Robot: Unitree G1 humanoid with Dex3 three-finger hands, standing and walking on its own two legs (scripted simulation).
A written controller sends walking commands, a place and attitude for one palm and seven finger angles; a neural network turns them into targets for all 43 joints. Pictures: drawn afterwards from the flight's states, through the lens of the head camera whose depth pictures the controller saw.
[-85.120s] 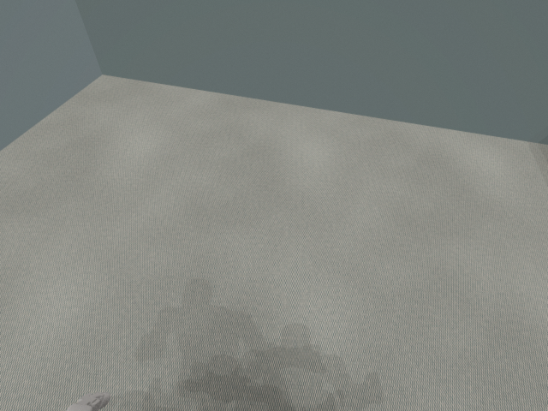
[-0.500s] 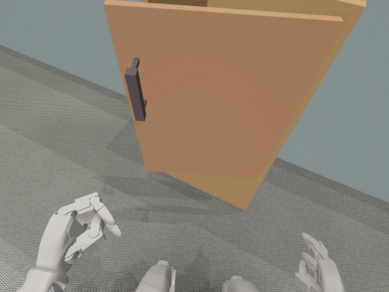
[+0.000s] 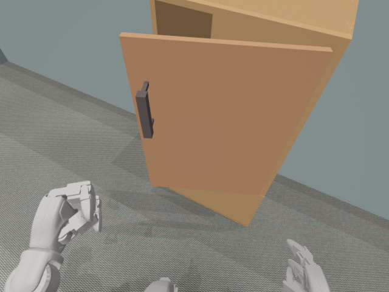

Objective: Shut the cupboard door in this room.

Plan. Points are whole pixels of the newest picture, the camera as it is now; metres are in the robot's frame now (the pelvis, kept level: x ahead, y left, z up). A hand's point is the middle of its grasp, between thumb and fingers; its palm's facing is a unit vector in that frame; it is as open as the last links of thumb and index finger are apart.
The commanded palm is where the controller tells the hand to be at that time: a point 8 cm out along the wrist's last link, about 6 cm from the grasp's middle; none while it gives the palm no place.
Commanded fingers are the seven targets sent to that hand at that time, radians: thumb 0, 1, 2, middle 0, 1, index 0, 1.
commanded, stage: raise the hand and make a fist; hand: left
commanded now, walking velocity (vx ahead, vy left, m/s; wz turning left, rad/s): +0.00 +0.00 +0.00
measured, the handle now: (147, 110) +0.51 +0.16 +0.08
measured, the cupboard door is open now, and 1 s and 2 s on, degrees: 23 23 23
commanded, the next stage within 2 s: bring the fist close to the handle in 0.34 s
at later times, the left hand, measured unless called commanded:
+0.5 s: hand (121, 226) +0.22 +0.15 +0.07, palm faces -0.04 -1.00 -0.03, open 3.1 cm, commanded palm +0.21 +0.21 +0.08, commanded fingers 0.00 0.90 0.90 -1.30 -1.50 -1.30 -1.50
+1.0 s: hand (133, 171) +0.33 +0.15 +0.08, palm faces +0.00 -1.00 -0.02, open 3.1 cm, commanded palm +0.31 +0.20 +0.08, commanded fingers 0.00 0.90 0.90 -1.30 -1.50 -1.30 -1.50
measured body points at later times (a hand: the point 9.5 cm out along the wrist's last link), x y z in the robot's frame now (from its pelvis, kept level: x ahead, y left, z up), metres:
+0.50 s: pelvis +0.00 -0.03 +0.00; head +0.03 -0.04 +0.45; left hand +0.22 +0.21 +0.07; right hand +0.18 -0.26 -0.07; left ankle +0.04 +0.09 -0.68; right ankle -0.01 -0.13 -0.68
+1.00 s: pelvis +0.00 -0.02 +0.00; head +0.04 -0.03 +0.45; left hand +0.32 +0.21 +0.08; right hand +0.14 -0.27 -0.09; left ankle +0.04 +0.09 -0.68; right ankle -0.01 -0.13 -0.68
